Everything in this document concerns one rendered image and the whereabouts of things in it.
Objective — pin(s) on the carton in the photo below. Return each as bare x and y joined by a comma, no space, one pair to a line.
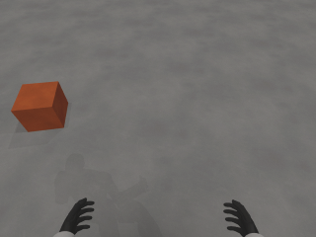
41,106

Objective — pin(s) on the robot right hand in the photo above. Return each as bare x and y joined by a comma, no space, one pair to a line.
246,223

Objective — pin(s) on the robot left hand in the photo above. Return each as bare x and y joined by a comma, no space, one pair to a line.
72,220

